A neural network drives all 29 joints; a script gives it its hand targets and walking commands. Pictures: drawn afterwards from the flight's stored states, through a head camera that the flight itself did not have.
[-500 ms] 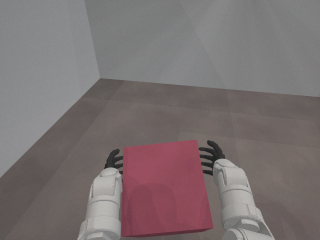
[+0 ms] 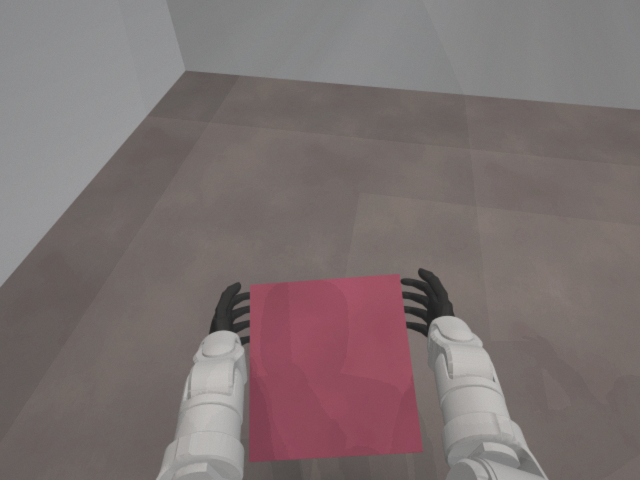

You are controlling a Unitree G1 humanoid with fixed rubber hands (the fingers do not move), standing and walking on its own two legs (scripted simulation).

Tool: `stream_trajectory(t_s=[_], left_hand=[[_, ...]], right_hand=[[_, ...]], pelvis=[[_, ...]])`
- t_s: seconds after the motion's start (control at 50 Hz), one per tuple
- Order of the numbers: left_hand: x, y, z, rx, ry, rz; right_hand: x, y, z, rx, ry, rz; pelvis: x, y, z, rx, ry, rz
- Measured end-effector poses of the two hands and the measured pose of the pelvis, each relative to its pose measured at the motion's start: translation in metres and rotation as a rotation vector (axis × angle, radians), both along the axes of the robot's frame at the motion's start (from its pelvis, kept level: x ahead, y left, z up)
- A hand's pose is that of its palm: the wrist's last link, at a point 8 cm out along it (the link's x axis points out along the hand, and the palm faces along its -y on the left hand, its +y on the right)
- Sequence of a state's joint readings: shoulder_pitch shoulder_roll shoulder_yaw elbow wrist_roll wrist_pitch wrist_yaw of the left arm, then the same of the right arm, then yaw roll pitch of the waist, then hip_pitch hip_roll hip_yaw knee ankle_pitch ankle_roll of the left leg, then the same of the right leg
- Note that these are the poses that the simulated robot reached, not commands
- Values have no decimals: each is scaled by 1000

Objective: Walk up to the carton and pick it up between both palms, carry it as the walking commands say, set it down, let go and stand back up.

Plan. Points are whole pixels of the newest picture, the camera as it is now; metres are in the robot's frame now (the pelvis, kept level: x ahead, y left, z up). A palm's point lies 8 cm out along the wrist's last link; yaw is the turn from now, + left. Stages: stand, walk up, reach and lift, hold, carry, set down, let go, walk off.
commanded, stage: set down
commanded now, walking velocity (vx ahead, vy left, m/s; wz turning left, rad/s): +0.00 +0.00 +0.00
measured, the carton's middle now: (332, 365) +0.31 -0.01 -0.11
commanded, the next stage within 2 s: none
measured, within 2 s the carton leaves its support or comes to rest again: neither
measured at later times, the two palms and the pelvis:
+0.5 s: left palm (243, 372) +0.31 +0.13 -0.13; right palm (418, 353) +0.33 -0.15 -0.12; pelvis -0.03 -0.01 -0.05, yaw +0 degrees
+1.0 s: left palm (248, 382) +0.33 +0.14 -0.22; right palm (403, 368) +0.34 -0.14 -0.21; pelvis -0.05 +0.00 -0.10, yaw -1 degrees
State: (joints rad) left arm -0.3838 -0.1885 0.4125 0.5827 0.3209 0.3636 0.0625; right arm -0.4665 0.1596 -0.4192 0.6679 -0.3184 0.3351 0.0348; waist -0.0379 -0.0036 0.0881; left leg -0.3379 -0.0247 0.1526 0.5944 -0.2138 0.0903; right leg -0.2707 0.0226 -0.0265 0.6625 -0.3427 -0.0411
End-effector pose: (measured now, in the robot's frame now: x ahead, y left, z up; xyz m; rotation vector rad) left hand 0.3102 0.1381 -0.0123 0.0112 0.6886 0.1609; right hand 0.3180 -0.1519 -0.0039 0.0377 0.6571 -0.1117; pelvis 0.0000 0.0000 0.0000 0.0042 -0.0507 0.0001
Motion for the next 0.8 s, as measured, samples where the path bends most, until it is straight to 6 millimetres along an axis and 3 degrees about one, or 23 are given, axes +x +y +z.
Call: stream_trajectory(t_s=[0.24, 0.56, 0.8], left_hand=[[-4, -1, -52, 24, -4, -7], [1, -5, -127, 77, -44, 49], [6, -3, -179, 95, -35, 2]], right_hand=[[-3, 0, -54, -26, 7, 1], [11, 8, -128, -99, -42, -35], [11, 8, -177, -113, -27, -44]], pelvis=[[-10, 0, -15, 2, 150, 5], [-36, -6, -64, 12, 343, 4], [-47, -5, -94, 9, 428, -7]])
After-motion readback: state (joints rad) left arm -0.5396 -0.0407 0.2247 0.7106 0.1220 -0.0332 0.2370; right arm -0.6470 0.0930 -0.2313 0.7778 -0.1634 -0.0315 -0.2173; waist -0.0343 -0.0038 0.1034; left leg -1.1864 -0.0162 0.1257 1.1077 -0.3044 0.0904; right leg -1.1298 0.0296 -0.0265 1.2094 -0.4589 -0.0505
